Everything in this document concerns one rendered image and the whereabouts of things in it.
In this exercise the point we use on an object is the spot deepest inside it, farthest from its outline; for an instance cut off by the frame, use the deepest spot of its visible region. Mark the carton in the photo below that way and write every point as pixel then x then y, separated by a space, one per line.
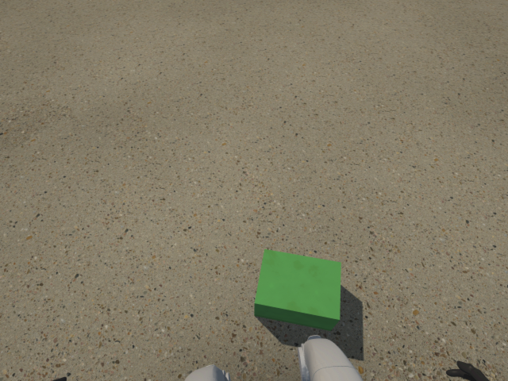
pixel 298 289

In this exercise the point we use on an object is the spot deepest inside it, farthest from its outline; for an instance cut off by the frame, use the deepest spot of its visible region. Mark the robot right thigh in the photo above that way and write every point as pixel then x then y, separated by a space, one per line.
pixel 322 360

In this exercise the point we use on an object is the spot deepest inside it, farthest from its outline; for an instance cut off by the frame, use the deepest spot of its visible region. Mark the robot right hand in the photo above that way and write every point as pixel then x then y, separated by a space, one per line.
pixel 467 371

